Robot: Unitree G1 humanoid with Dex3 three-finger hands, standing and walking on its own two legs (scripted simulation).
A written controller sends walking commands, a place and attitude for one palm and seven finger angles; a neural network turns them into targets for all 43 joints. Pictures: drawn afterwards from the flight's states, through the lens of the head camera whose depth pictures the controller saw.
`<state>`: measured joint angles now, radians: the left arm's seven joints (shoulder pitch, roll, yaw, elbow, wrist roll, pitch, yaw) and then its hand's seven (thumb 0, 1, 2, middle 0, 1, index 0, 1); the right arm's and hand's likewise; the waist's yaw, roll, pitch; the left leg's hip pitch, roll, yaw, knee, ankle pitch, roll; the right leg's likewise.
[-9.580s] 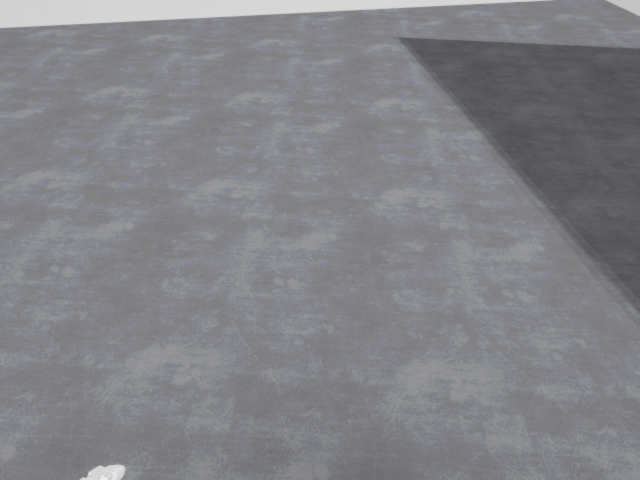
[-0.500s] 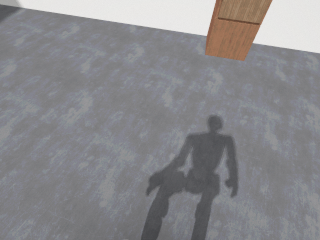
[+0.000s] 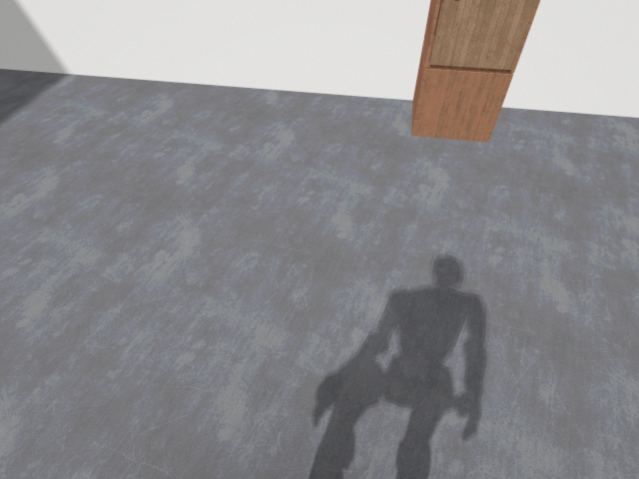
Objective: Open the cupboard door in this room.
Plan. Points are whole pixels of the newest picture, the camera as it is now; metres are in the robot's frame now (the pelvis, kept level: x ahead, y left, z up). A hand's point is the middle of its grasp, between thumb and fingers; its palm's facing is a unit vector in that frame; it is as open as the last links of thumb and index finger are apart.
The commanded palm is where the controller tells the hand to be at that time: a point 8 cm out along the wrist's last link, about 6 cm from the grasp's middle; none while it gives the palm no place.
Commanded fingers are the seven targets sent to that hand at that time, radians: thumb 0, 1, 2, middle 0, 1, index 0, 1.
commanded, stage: stand and wait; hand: left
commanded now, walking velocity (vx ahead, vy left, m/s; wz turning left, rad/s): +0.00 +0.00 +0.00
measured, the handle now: out of the picture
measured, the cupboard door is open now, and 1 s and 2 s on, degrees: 0 0 0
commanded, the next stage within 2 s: turn or walk to find it in 0.74 s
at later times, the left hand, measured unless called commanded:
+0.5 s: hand out of the picture -0.04 +0.11 -0.17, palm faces +0.04 -0.99 -0.14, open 7.4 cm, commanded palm none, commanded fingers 0.00 0.90 0.90 -0.20 -0.30 -0.20 -0.30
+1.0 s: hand out of the picture -0.01 +0.15 -0.18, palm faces +0.10 -0.98 -0.19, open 7.4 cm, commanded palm none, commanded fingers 0.00 0.90 0.90 -0.20 -0.30 -0.20 -0.30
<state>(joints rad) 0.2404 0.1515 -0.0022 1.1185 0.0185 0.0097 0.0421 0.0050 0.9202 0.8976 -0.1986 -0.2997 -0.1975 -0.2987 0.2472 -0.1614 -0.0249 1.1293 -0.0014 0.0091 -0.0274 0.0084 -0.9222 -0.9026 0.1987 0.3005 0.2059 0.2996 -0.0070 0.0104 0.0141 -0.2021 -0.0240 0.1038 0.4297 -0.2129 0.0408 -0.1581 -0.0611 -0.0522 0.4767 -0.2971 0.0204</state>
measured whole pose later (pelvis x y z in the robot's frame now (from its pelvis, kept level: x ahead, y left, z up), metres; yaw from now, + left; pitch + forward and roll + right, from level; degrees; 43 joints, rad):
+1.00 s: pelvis +0.00 -0.02 +0.00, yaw +3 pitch -1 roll +0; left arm 0.27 0.14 0.02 1.09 0.01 0.00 0.04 0.00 0.91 0.90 -0.20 -0.30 -0.20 -0.30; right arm 0.27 -0.15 -0.02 1.12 -0.01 0.03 -0.02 0.01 -0.91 -0.90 0.20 0.30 0.20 0.30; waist 0.00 0.00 0.04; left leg -0.28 0.01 0.03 0.53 -0.24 0.01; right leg -0.18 -0.03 -0.12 0.50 -0.32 -0.01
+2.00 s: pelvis -0.01 -0.02 -0.02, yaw +13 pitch -1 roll +0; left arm 0.23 0.18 0.04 1.06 0.02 0.02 0.03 0.00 0.90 0.90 -0.20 -0.30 -0.20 -0.30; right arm 0.24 -0.19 -0.04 1.08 -0.01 0.04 -0.01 0.01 -0.91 -0.90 0.20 0.30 0.20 0.30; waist 0.00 -0.04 0.09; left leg -0.32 0.00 0.06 0.63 -0.28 0.02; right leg -0.20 -0.08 -0.14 0.64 -0.40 0.02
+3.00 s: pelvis +0.00 -0.05 +0.00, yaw +22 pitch +0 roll +0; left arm 0.22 0.19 0.02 1.11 0.02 0.03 0.04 0.00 0.91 0.90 -0.20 -0.30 -0.20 -0.30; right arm 0.20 -0.15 -0.03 1.10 -0.01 0.00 -0.04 0.01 -0.92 -0.90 0.20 0.30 0.20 0.30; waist 0.01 -0.03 0.06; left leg -0.26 -0.01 0.03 0.48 -0.22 0.03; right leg -0.25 -0.06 -0.07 0.73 -0.49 0.03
